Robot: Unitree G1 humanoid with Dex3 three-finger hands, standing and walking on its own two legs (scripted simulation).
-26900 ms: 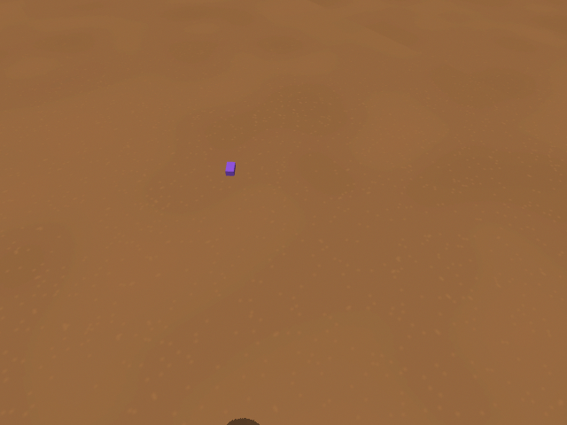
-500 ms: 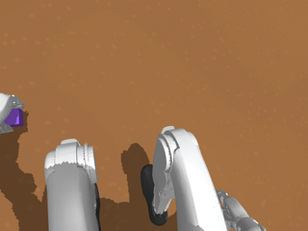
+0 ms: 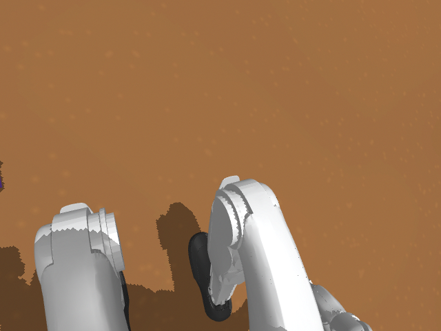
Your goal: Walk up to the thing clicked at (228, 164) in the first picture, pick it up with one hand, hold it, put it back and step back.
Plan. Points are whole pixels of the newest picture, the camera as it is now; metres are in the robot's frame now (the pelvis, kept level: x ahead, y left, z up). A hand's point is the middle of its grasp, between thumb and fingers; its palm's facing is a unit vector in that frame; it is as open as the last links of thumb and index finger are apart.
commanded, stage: rest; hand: left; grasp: from above
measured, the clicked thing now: out of the picture +0.38 +0.36 -0.26
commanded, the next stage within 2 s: open in 0.68 s
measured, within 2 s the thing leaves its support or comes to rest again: rests again in 0.34 s
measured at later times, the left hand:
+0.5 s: hand out of the picture +0.38 +0.35 -0.24, palm faces -0.46 -0.16 -0.87, open 7.2 cm
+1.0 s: hand out of the picture +0.37 +0.35 -0.24, palm faces -0.47 -0.14 -0.87, open 7.7 cm
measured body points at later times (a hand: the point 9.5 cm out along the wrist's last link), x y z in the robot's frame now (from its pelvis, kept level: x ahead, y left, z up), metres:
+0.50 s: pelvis +0.00 +0.00 -0.01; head +0.25 +0.13 +0.35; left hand +0.40 +0.36 -0.19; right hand +0.09 -0.26 -0.09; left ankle +0.06 +0.12 -0.26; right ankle +0.10 -0.10 -0.26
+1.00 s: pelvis +0.00 +0.01 +0.00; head +0.24 +0.14 +0.35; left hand +0.39 +0.36 -0.19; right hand +0.08 -0.24 -0.08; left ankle +0.06 +0.12 -0.26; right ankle +0.10 -0.10 -0.26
